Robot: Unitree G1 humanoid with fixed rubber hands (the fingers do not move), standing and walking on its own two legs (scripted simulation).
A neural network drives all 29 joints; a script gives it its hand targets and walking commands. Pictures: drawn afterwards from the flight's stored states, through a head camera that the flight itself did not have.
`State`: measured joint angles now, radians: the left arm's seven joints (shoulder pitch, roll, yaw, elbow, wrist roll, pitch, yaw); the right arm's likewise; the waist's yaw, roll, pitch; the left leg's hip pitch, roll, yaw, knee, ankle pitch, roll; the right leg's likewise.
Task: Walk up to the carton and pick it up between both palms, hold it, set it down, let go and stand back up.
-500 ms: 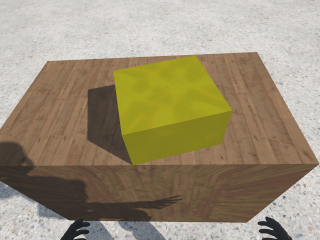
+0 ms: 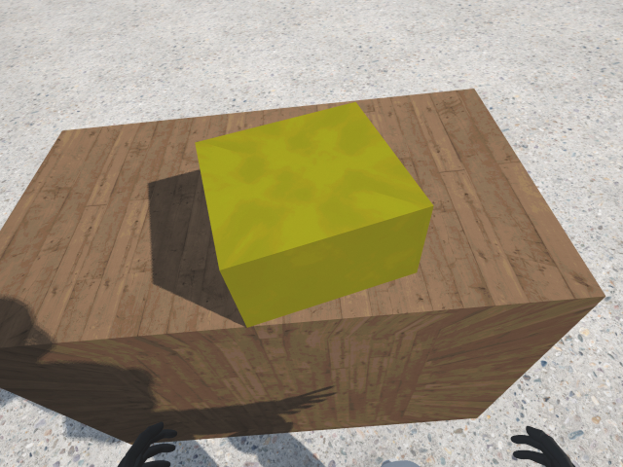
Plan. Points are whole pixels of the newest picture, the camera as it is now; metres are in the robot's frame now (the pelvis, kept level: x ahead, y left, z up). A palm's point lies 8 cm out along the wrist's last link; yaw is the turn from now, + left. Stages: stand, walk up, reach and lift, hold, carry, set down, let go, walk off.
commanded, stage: walk up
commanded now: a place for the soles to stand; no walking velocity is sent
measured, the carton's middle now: (305, 207) +0.49 +0.04 +0.03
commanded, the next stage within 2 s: none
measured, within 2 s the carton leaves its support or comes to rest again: neither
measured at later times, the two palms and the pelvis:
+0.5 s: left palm (128, 463) +0.15 +0.28 -0.07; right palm out of the picture +0.09 -0.26 -0.10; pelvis +0.00 +0.01 +0.00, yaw -3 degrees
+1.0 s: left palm (139, 454) +0.16 +0.26 -0.07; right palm out of the picture +0.07 -0.27 -0.10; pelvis +0.00 +0.01 +0.00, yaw -4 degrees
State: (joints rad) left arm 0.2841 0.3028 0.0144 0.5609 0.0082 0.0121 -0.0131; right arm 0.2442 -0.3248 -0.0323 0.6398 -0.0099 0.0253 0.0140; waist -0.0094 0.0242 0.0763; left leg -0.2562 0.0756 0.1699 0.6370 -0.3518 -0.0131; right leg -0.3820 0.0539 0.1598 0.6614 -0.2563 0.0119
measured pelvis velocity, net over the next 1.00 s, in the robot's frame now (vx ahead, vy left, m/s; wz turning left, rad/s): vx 0.00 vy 0.01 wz -0.08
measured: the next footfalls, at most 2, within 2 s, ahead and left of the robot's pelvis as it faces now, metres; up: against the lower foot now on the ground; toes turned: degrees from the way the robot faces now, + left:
none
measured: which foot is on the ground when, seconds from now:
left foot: down 0.00-1.00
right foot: down 0.00-1.00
